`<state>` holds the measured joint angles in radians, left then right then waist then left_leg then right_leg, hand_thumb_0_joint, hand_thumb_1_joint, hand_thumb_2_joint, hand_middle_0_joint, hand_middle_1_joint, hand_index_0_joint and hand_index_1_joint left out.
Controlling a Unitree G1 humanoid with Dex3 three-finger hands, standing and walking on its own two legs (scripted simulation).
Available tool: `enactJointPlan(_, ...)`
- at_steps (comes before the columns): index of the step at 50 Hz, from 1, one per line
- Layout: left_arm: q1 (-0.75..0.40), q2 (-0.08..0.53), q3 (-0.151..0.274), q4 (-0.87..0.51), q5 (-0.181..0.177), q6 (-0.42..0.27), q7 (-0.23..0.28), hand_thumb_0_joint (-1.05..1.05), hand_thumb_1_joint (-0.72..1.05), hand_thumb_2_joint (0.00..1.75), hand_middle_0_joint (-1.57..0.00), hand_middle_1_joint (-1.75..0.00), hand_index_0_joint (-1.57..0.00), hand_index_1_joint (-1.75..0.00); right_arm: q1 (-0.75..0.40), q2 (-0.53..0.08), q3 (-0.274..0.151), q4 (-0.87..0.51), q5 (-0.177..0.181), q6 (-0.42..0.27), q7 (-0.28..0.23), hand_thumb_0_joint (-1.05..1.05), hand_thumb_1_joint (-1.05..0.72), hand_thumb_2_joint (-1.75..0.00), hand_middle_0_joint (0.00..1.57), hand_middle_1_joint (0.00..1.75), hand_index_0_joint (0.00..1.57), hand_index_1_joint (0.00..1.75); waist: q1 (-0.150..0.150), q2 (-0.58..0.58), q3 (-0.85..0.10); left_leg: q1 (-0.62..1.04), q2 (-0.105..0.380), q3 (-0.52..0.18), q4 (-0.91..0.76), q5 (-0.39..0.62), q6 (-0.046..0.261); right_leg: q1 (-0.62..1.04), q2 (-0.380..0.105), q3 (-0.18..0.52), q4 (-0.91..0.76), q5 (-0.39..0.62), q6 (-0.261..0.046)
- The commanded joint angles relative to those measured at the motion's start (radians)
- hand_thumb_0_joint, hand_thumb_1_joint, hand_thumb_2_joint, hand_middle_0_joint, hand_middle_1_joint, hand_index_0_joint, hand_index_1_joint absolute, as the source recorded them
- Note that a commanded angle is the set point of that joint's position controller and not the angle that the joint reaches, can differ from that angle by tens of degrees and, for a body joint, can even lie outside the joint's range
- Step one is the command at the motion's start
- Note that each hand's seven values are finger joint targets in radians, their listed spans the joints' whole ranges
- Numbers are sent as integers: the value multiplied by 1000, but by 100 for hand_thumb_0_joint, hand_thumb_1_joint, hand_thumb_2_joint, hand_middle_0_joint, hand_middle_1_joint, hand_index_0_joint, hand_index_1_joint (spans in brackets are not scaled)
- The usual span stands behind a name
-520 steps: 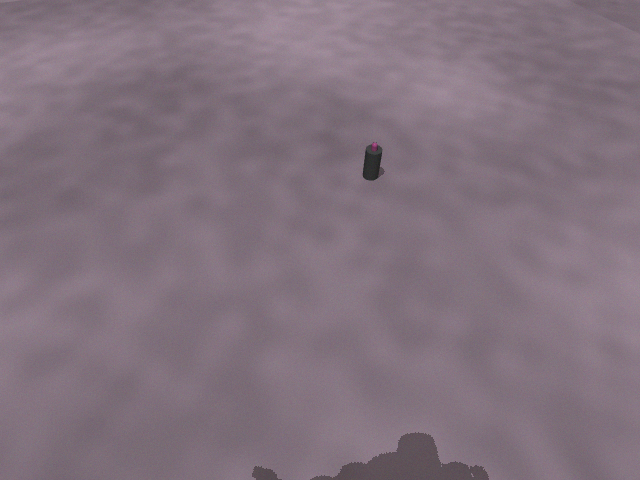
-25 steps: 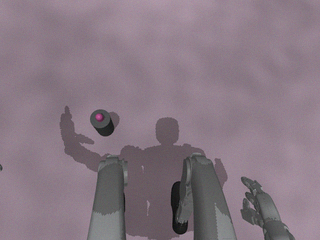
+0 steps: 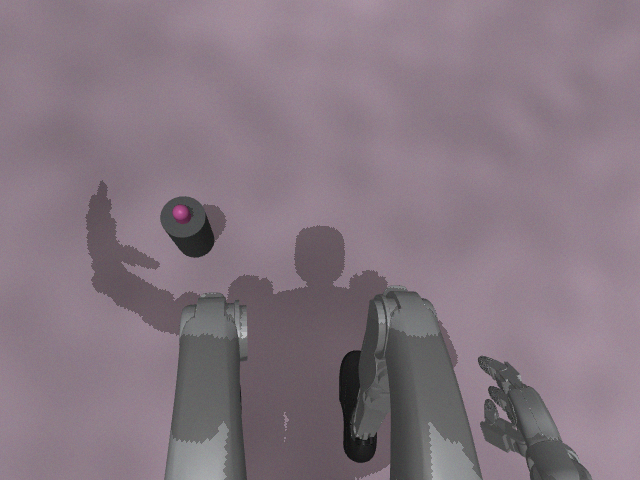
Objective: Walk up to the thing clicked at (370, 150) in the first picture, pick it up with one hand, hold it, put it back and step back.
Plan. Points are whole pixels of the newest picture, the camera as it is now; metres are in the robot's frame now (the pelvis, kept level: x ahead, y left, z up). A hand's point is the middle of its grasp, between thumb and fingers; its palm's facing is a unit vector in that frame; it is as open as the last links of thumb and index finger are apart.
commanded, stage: go down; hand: left
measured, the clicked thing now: (188, 226) +0.48 +0.21 -0.33
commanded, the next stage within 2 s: approach in 0.70 s
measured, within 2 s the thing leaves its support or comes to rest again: neither
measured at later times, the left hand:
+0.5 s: hand out of the picture +0.39 +0.41 -0.02, palm faces +0.16 -0.98 -0.09, open 17.7 cm
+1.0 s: hand out of the picture +0.39 +0.40 -0.05, palm faces +0.18 -0.98 -0.04, open 17.7 cm
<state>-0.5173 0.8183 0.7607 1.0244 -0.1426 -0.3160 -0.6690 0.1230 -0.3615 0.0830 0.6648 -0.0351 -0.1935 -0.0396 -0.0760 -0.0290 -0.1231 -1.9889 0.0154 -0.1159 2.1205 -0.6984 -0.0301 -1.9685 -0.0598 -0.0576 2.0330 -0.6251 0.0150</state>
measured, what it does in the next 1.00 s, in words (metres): stands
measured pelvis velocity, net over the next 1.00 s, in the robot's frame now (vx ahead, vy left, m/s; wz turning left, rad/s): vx -0.01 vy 0.01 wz -0.01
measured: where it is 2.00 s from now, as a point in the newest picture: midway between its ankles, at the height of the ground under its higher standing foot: (291, 434)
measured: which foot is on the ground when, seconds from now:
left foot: down 0.00-1.00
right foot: down 0.00-1.00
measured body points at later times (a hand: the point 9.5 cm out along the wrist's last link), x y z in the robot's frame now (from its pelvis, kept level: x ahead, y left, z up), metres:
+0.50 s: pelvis +0.00 +0.01 -0.02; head +0.20 +0.07 +0.37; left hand +0.37 +0.46 -0.01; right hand +0.13 -0.28 -0.12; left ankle +0.08 +0.13 -0.39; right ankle +0.11 -0.13 -0.39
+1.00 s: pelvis -0.01 +0.01 -0.05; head +0.20 +0.07 +0.34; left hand +0.37 +0.46 -0.05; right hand +0.14 -0.28 -0.14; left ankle +0.08 +0.13 -0.39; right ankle +0.11 -0.13 -0.39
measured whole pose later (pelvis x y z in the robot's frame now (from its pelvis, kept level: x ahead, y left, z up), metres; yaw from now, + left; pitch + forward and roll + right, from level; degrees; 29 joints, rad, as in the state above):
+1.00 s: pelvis -0.01 +0.01 -0.05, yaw -1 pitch +31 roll -6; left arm -0.61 0.87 0.79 1.16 -0.21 -0.43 -0.72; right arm 0.12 -0.38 0.12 0.69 -0.05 -0.18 0.00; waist -0.11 -0.04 -0.08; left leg -2.13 0.00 -0.12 2.28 -0.70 -0.02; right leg -2.10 -0.06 -0.04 2.18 -0.62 0.03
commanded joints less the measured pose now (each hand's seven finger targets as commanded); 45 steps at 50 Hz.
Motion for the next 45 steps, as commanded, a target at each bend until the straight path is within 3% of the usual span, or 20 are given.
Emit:
enactJointPlan(1, -186, 437, 72, -206, -26, -46, 7, 0, -61, 6, -4, -8, -5, -7, 133, -223, -88, -53, 5, -19, -14, 0, -88, -90, 20, 30, 20, 30, 40, 258, -632, 420, -6, 60, -311, 134, 48, 327, 36, -19, -192, 85, -48)
enactJointPlan(4, -175, 452, 83, -204, -26, -39, 13, 0, -61, 6, -4, -7, -5, -6, 124, -224, -85, -58, 9, -15, -13, 0, -88, -90, 20, 30, 20, 30, 51, 260, -609, 405, -6, 57, -313, 119, 50, 306, 37, -23, -183, 73, -48)
enactJointPlan(7, -179, 439, 73, -174, -27, -35, 15, 0, -61, 6, -4, -7, -4, -6, 135, -221, -80, -46, 11, -11, -9, 0, -88, -90, 20, 30, 20, 30, 37, 245, -569, 379, -7, 51, -299, 134, 50, 287, 36, -30, -166, 81, -50)
enactJointPlan(13, -215, 405, 50, -169, -33, -51, 4, 0, -60, 5, -4, -6, -5, -5, 124, -226, -85, -47, 13, -12, -1, 0, -88, -90, 20, 30, 20, 30, 27, 249, -506, 362, 0, 34, -304, 40, 53, 202, 38, -36, -153, 21, -48)
enactJointPlan(14, -229, 410, 55, -172, -33, -56, 2, 0, -61, 4, -4, -7, -5, -6, 131, -230, -85, -43, 11, -11, 0, 0, -88, -90, 20, 30, 20, 30, 18, 274, -527, 387, 1, 24, -303, 57, 48, 192, 35, -40, -134, 38, -50)
enactJointPlan(15, -238, 453, 77, -187, -34, -58, 3, 0, -60, 5, -4, -7, -5, -6, 137, -234, -83, -46, 11, -11, 1, 0, -88, -90, 20, 30, 20, 30, 27, 275, -551, 384, -2, 27, -295, 76, 48, 213, 34, -37, -131, 48, -50)
enactJointPlan(19, -261, 433, 59, -177, -40, -64, -9, 0, -61, 4, -4, -7, -6, -5, 155, -231, -80, -33, 11, -7, 3, 0, -88, -90, 20, 30, 20, 30, 7, 257, -577, 381, -7, 35, -269, 101, 50, 212, 32, -35, -130, 56, -49)
enactJointPlan(21, -259, 456, 81, -186, -41, -65, -8, 0, -61, 4, -5, -7, -6, -6, 153, -234, -81, -31, 9, -6, 4, 0, -88, -90, 20, 30, 20, 30, 28, 272, -587, 388, -6, 42, -266, 100, 50, 218, 32, -32, -127, 59, -48)
enactJointPlan(24, -251, 464, 80, -170, -34, -60, -9, 0, -61, 4, -4, -6, -6, -5, 157, -239, -78, -27, 10, 1, 6, 0, -89, -90, 20, 30, 20, 30, 32, 295, -594, 415, -6, 30, -273, 117, 43, 191, 29, -38, -104, 71, -53)
enactJointPlan(25, -273, 497, 90, -204, -31, -61, -7, 0, -61, 4, -4, -7, -5, -6, 155, -241, -79, -29, 10, 2, 4, 0, -89, -90, 20, 30, 20, 30, 37, 303, -614, 414, -8, 34, -269, 113, 46, 203, 29, -34, -107, 67, -52)
enactJointPlan(27, -249, 472, 92, -178, -39, -56, -7, 0, -61, 4, -4, -7, -5, -5, 154, -235, -73, -25, 11, 6, 6, 0, -89, -90, 20, 30, 20, 30, 41, 284, -598, 395, -11, 45, -256, 136, 46, 210, 29, -33, -107, 81, -52)
enactJointPlan(31, -227, 484, 108, -160, -43, -56, -10, 0, -61, 4, -4, -7, -5, -6, 162, -229, -71, -22, 6, 9, 9, 0, -89, -90, 20, 30, 20, 30, 33, 237, -609, 342, -18, 70, -213, 196, 54, 271, 31, -26, -111, 116, -49)
enactJointPlan(33, -228, 466, 91, -119, -40, -54, -14, 0, -61, 4, -4, -6, -5, -5, 159, -228, -72, -23, 9, 9, 9, 0, -89, -90, 20, 30, 20, 30, 17, 207, -562, 309, -16, 69, -208, 170, 59, 246, 34, -25, -119, 95, -48)
enactJointPlan(37, -263, 474, 103, -132, -40, -67, -23, 0, -60, 4, -3, -6, -5, -4, 147, -239, -75, -34, 4, 10, 11, 0, -89, -90, 20, 30, 20, 30, 10, 231, -563, 317, -13, 63, -202, 171, 57, 228, 32, -32, -100, 101, -50)
enactJointPlan(38, -243, 453, 89, -106, -39, -66, -29, 0, -59, 3, -4, -5, -5, -4, 157, -236, -70, -19, 3, 10, 13, 0, -89, -90, 20, 30, 20, 30, 8, 237, -550, 321, -12, 55, -207, 172, 53, 216, 31, -37, -89, 99, -51)
enactJointPlan(40, -270, 480, 105, -122, -38, -78, -30, 0, -59, 5, -7, -8, -6, -9, 147, -241, -72, -29, 2, 11, 14, 0, -90, -90, 20, 30, 20, 30, 10, 232, -565, 318, -12, 55, -200, 155, 56, 215, 32, -36, -89, 86, -49)
enactJointPlan(45, -253, 393, 83, -55, -73, -123, -47, 0, -61, 0, -7, -7, -7, -6, 128, -238, -64, -21, -1, 0, 21, 0, -90, -89, 20, 30, 20, 30, -13, 197, -493, 254, -11, 48, -173, 74, 58, 155, 37, -44, -68, 27, -45)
